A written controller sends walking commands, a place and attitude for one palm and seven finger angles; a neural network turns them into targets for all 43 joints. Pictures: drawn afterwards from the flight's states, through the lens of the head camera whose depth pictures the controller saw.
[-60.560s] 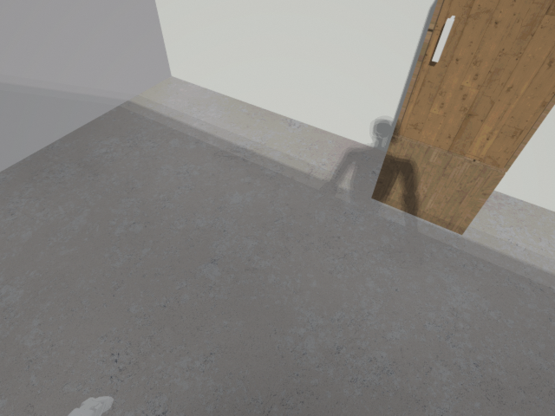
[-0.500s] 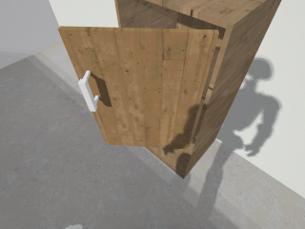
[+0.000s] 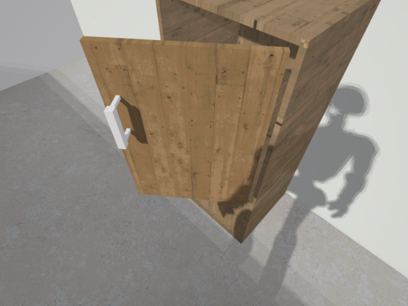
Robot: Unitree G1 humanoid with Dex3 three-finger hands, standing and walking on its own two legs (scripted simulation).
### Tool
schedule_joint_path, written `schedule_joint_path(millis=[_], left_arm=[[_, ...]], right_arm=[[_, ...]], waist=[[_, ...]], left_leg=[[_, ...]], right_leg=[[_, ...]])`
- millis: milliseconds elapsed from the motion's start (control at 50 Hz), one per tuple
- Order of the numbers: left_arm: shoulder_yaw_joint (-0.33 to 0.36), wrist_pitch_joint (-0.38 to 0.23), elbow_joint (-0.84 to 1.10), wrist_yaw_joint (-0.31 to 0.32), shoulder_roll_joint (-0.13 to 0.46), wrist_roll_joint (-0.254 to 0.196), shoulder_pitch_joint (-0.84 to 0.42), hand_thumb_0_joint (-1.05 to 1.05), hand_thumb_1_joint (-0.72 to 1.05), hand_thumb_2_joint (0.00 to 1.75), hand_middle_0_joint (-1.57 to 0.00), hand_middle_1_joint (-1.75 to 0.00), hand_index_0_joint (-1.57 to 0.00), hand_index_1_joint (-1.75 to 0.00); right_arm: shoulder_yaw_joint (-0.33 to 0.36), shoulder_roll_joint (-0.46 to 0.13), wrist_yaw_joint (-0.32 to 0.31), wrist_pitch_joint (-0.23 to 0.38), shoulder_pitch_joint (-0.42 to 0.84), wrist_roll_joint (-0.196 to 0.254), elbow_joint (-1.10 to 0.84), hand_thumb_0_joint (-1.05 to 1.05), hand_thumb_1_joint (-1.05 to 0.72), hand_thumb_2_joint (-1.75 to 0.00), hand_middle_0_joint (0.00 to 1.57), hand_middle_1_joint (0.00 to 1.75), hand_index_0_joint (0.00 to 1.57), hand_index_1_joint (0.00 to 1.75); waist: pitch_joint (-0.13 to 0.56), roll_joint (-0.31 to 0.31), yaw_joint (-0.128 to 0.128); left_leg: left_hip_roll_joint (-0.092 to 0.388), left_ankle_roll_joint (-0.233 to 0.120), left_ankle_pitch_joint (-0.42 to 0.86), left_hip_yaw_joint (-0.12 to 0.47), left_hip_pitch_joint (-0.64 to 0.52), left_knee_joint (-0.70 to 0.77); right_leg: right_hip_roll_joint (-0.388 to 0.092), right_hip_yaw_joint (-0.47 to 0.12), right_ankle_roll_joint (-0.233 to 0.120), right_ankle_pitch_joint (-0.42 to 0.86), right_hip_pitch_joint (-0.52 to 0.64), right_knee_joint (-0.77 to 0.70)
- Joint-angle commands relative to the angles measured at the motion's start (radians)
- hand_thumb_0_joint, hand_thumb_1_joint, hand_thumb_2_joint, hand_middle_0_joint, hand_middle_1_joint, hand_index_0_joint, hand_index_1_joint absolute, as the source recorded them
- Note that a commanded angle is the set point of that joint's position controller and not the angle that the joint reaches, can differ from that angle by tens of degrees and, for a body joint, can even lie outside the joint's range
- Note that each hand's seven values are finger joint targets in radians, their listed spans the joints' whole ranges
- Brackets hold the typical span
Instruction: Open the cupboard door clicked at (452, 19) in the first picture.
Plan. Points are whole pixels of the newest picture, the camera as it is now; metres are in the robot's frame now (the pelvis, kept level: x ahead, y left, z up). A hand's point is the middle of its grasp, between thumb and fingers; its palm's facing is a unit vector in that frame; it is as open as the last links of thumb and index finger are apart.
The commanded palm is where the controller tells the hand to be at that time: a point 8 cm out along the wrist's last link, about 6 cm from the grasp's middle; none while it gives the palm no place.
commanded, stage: look again from close up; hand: left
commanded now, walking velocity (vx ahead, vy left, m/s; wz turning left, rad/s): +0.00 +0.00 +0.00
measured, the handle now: (119, 123) +0.50 +0.25 +0.05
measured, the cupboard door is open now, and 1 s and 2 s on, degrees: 38 38 38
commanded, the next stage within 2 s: raise the hand with hooked fingers in 0.48 s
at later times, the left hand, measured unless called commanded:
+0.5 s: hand out of the picture +0.03 +0.21 -0.17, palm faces +0.00 -0.97 -0.24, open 7.4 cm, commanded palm none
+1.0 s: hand out of the picture +0.12 +0.21 -0.06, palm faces -0.03 -1.00 +0.00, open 8.6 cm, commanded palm +0.11 +0.28 -0.04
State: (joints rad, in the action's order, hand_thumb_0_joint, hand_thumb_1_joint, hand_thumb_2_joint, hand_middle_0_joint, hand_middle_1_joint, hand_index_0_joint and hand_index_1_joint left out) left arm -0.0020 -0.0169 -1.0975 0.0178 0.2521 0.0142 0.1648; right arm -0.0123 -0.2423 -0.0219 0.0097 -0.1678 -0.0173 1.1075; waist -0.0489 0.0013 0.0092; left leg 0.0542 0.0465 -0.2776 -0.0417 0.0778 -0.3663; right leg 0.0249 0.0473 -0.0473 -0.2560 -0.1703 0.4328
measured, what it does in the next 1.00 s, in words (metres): lowers itself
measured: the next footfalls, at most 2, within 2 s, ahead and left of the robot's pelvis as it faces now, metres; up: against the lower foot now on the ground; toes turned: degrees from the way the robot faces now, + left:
none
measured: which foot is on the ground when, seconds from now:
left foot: down 0.00-1.00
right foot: down 0.00-1.00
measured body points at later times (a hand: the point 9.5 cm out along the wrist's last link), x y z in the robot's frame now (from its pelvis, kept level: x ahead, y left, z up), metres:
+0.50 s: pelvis -0.02 +0.01 +0.00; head +0.00 +0.01 +0.45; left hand +0.03 +0.26 -0.15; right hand +0.00 -0.23 -0.16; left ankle -0.05 +0.15 -0.74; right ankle -0.01 -0.09 -0.74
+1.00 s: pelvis -0.06 +0.02 -0.07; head -0.01 +0.03 +0.38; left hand +0.12 +0.27 -0.06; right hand +0.18 -0.23 -0.10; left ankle -0.05 +0.15 -0.74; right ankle -0.01 -0.09 -0.74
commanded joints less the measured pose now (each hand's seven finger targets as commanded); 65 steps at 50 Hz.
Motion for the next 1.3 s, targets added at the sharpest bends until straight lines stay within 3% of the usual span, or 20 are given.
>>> schedule_joint_path(millis=[0, 540, 560, 580, 600, 620, 640, 660, 680, 700, 760, 800, 820, 860, 920, 980, 1040, 1120, 1220, 1280], left_arm=[[0.033, -0.019, 0.052, 0.006, 0.167, -0.006, 0.0, 0.0, 0.9, 0.9, -0.2, -0.3, -0.2, -0.3], [0.027, -0.019, 0.031, 0.008, 0.11, -0.004, 0.044, 0.0, 0.9, 0.9, -0.2, -0.3, -0.2, -0.3], [0.018, -0.032, -0.02, 0.051, 0.063, -0.002, 0.183, 0.0, 0.9, 0.9, -0.2, -0.3, -0.2, -0.3], [0.269, -0.262, 1.471, 0.034, 0.373, -0.194, -0.586, 0.0, 0.88, 0.89, -0.2, -0.32, -0.2, -0.32], [0.236, -0.208, 1.169, 0.048, 0.27, -0.113, -0.038, 0.0, 0.85, 0.88, -0.2, -0.33, -0.2, -0.33], [0.199, -0.166, 1.059, 0.094, 0.192, -0.154, -0.009, 0.0, 0.83, 0.87, -0.21, -0.34, -0.21, -0.34], [0.052, -0.091, 0.91, 0.073, -0.074, -0.182, 0.237, 0.0, 0.81, 0.86, -0.21, -0.36, -0.21, -0.36], [0.085, -0.133, 1.078, 0.048, -0.024, -0.212, 0.012, 0.0, 0.78, 0.85, -0.21, -0.37, -0.21, -0.37], [0.162, -0.193, 1.019, 0.02, 0.04, -0.215, 0.018, 0.0, 0.76, 0.84, -0.21, -0.39, -0.21, -0.39], [0.158, -0.254, 0.924, -0.014, 0.006, -0.217, 0.072, 0.0, 0.74, 0.83, -0.21, -0.4, -0.21, -0.4], [0.17, -0.433, 0.774, -0.162, -0.066, -0.257, 0.352, 0.0, 0.67, 0.8, -0.22, -0.45, -0.22, -0.45], [0.175, -0.562, 0.798, -0.281, -0.06, -0.278, 0.398, 0.0, 0.62, 0.78, -0.22, -0.48, -0.22, -0.48], [0.219, -0.605, 0.775, -0.342, -0.008, -0.282, 0.403, 0.0, 0.6, 0.77, -0.22, -0.5, -0.22, -0.5], [0.262, -0.666, 0.868, -0.449, 0.097, -0.283, 0.302, 0.0, 0.55, 0.75, -0.22, -0.53, -0.22, -0.53], [0.348, -0.632, 1.039, -0.472, 0.167, -0.346, 0.165, 0.0, 0.48, 0.72, -0.23, -0.57, -0.23, -0.57], [0.33, -0.605, 1.266, -0.424, 0.147, -0.384, 0.0, 0.0, 0.41, 0.69, -0.24, -0.62, -0.24, -0.62], [0.28, -0.579, 1.414, -0.382, 0.158, -0.344, -0.065, 0.0, 0.34, 0.66, -0.24, -0.66, -0.24, -0.66], [0.215, -0.477, 1.305, -0.418, 0.132, -0.314, -0.033, 0.0, 0.25, 0.62, -0.25, -0.72, -0.25, -0.72], [0.348, -0.269, 1.136, -0.462, 0.203, -0.341, 0.147, 0.0, 0.13, 0.57, -0.25, -0.8, -0.25, -0.8], [0.421, -0.236, 1.204, -0.438, 0.224, -0.388, 0.135, 0.0, 0.06, 0.54, -0.26, -0.84, -0.26, -0.84]], right_arm=[[0.026, -0.129, -0.006, 0.018, -0.026, 0.0, -0.033, 0.0, -0.9, -0.9, 0.2, 0.3, 0.2, 0.3], [0.024, -0.079, -0.008, 0.028, -0.092, 0.002, 0.004, 0.0, -0.9, -0.9, 0.2, 0.3, 0.2, 0.3], [0.032, -0.073, 0.002, 0.031, -0.026, 0.015, -0.056, 0.0, -0.9, -0.9, 0.2, 0.3, 0.2, 0.3], [0.055, -0.194, -0.041, 0.179, -0.05, 0.064, -0.401, 0.0, -0.9, -0.9, 0.2, 0.3, 0.2, 0.3], [0.035, -0.125, -0.076, 0.259, 0.024, 0.039, -0.371, 0.0, -0.9, -0.9, 0.2, 0.3, 0.2, 0.3], [0.042, -0.136, -0.08, 0.275, 0.015, 0.057, -0.302, 0.0, -0.9, -0.9, 0.2, 0.3, 0.2, 0.3], [0.04, -0.078, -0.07, 0.273, -0.011, 0.071, -0.308, 0.0, -0.9, -0.9, 0.2, 0.3, 0.2, 0.3], [0.048, -0.129, -0.062, 0.291, 0.019, 0.07, -0.397, 0.0, -0.9, -0.9, 0.2, 0.3, 0.2, 0.3], [0.076, -0.149, -0.065, 0.303, -0.003, 0.058, -0.409, 0.0, -0.9, -0.9, 0.2, 0.3, 0.2, 0.3], [0.082, -0.148, -0.065, 0.313, -0.003, 0.049, -0.429, 0.0, -0.9, -0.9, 0.2, 0.3, 0.2, 0.3], [0.088, -0.134, -0.027, 0.329, 0.026, 0.037, -0.529, 0.0, -0.9, -0.9, 0.2, 0.3, 0.2, 0.3], [0.099, -0.138, 0.003, 0.338, 0.04, 0.034, -0.586, 0.0, -0.9, -0.9, 0.2, 0.3, 0.2, 0.3], [0.107, -0.15, 0.019, 0.336, 0.032, 0.035, -0.616, 0.0, -0.9, -0.9, 0.2, 0.3, 0.2, 0.3], [0.104, -0.16, 0.026, 0.337, 0.049, 0.042, -0.666, 0.0, -0.9, -0.9, 0.2, 0.3, 0.2, 0.3], [0.103, -0.156, 0.003, 0.32, 0.049, 0.051, -0.729, 0.0, -0.9, -0.9, 0.2, 0.3, 0.2, 0.3], [0.084, -0.138, -0.019, 0.311, 0.029, 0.057, -0.752, 0.0, -0.9, -0.9, 0.2, 0.3, 0.2, 0.3], [0.071, -0.142, -0.042, 0.309, -0.023, 0.046, -0.718, 0.0, -0.9, -0.9, 0.2, 0.3, 0.2, 0.3], [0.057, -0.152, -0.059, 0.309, -0.034, 0.053, -0.688, 0.0, -0.9, -0.9, 0.2, 0.3, 0.2, 0.3], [0.059, -0.15, -0.062, 0.287, -0.001, 0.072, -0.719, 0.0, -0.9, -0.9, 0.2, 0.3, 0.2, 0.3], [0.049, -0.135, -0.062, 0.275, 0.012, 0.067, -0.741, 0.0, -0.9, -0.9, 0.2, 0.3, 0.2, 0.3]], waist=[[0.055, -0.008, -0.006], [0.029, 0.001, -0.001], [0.038, 0.053, 0.027], [0.507, 0.217, -0.068], [0.433, 0.342, 0.037], [0.358, 0.302, 0.002], [0.21, 0.123, -0.024], [0.056, 0.02, -0.052], [0.044, -0.127, -0.066], [-0.03, -0.222, -0.062], [0.015, -0.25, 0.031], [0.11, -0.193, 0.05], [0.155, -0.105, 0.064], [0.261, -0.061, 0.049], [0.346, -0.018, 0.05], [0.338, 0.103, 0.007], [0.39, 0.143, -0.032], [0.325, 0.097, -0.069], [0.366, 0.024, 0.009], [0.398, -0.006, 0.034]], left_leg=[[0.063, -0.048, 0.185, 0.041, 0.03, 0.042], [0.062, -0.058, 0.178, 0.065, 0.07, 0.061], [0.073, -0.032, 0.188, -0.01, 0.13, -0.163], [-0.075, -0.059, 0.35, 0.031, -0.083, -0.035], [-0.052, -0.076, 0.508, -0.016, -0.1, -0.035], [-0.035, -0.045, 0.386, 0.002, -0.027, -0.065], [-0.024, -0.053, 0.333, 0.016, 0.04, -0.054], [-0.03, -0.058, 0.227, 0.048, 0.131, -0.072], [-0.035, -0.065, 0.132, 0.039, 0.182, -0.111], [-0.046, -0.065, 0.043, 0.043, 0.278, -0.147], [-0.079, -0.043, -0.057, 0.024, 0.46, -0.276], [-0.092, -0.034, -0.05, 0.006, 0.533, -0.372], [-0.1, -0.031, -0.012, 0.001, 0.538, -0.417], [-0.101, -0.038, -0.004, -0.002, 0.6, -0.498], [-0.098, -0.055, -0.056, -0.002, 0.649, -0.551], [-0.082, -0.064, -0.102, 0.024, 0.604, -0.554], [-0.059, -0.074, -0.02, 0.059, 0.545, -0.566], [-0.052, -0.075, 0.002, 0.086, 0.564, -0.563], [-0.064, -0.064, 0.022, 0.077, 0.573, -0.492], [-0.067, -0.057, 0.054, 0.071, 0.561, -0.456]], right_leg=[[-0.151, -0.139, -0.003, 0.32, 0.044, -0.081], [-0.142, -0.115, 0.001, 0.221, 0.03, -0.079], [-0.214, -0.152, 0.04, 0.602, 0.038, -0.041], [-0.104, -0.097, 0.005, 0.548, 0.191, 0.02], [-0.064, -0.054, -0.021, 0.387, 0.154, 0.057], [-0.064, -0.001, -0.004, 0.243, 0.075, 0.039], [-0.05, 0.027, 0.019, 0.205, -0.017, 0.024], [-0.055, 0.03, 0.036, 0.151, -0.099, 0.021], [-0.051, 0.038, 0.048, 0.04, -0.18, 0.022], [-0.045, 0.044, 0.056, -0.069, -0.27, 0.04], [-0.043, 0.029, 0.039, -0.188, -0.36, 0.178], [-0.045, 0.011, 0.025, -0.137, -0.368, 0.282], [-0.053, -0.01, 0.011, -0.065, -0.354, 0.333], [-0.064, -0.051, 0.01, -0.025, -0.379, 0.402], [-0.061, -0.096, 0.025, -0.14, -0.412, 0.425], [-0.047, -0.088, 0.025, -0.212, -0.456, 0.414], [-0.025, -0.048, 0.016, -0.074, -0.47, 0.463], [-0.011, -0.014, 0.021, -0.033, -0.483, 0.453], [-0.018, 0.004, 0.026, -0.017, -0.361, 0.402], [-0.028, 0.018, 0.035, 0.012, -0.302, 0.39]])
